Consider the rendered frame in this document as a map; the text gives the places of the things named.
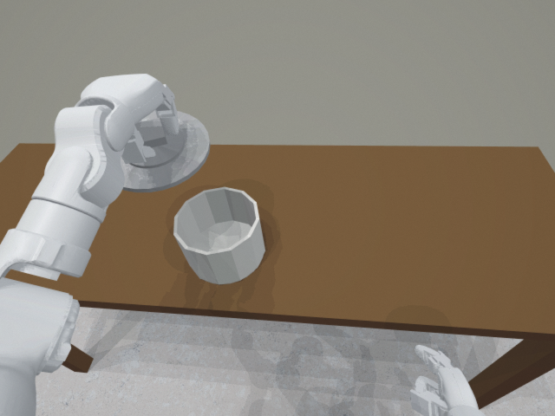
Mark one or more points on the table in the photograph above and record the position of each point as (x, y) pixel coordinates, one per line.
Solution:
(441, 239)

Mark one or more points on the robot right hand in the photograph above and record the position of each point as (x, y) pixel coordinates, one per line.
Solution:
(436, 399)

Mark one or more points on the robot left hand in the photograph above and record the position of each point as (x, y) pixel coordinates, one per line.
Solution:
(141, 94)

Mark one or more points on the knob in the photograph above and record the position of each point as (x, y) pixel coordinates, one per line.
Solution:
(153, 132)

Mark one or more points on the pot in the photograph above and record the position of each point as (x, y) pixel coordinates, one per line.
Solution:
(220, 235)

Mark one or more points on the lid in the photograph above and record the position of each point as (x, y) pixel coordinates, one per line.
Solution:
(174, 162)

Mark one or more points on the robot left forearm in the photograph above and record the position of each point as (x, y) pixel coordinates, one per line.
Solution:
(81, 179)

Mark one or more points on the left robot upper arm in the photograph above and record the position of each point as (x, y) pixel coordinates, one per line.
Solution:
(36, 327)

